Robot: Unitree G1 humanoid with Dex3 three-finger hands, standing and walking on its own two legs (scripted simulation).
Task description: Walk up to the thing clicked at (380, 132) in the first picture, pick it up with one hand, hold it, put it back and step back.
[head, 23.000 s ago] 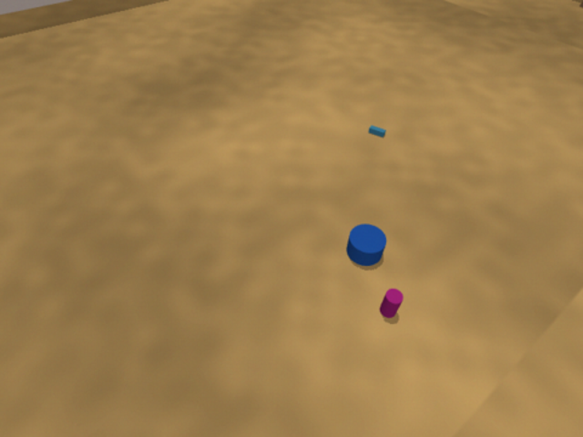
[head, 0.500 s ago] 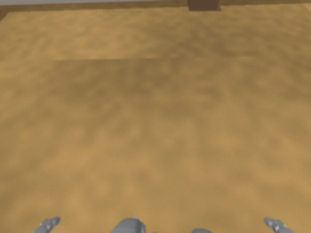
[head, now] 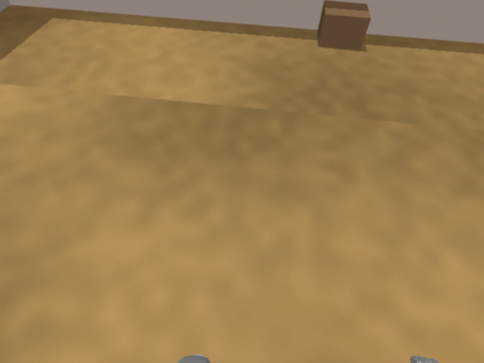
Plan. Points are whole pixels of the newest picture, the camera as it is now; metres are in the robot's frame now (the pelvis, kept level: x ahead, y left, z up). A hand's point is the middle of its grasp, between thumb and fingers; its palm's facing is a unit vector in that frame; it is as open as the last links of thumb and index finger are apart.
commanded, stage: walk up
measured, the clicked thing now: out of the picture -0.49 -0.54 -0.73
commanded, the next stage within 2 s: stand in 0.84 s
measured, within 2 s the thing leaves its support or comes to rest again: neither
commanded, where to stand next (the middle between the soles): +0.07 -0.02 m, yaw +1 degrees
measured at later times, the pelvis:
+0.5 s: pelvis +0.02 -0.01 +0.02, yaw +3 degrees
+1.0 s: pelvis +0.02 -0.02 +0.02, yaw +3 degrees
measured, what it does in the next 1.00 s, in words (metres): stands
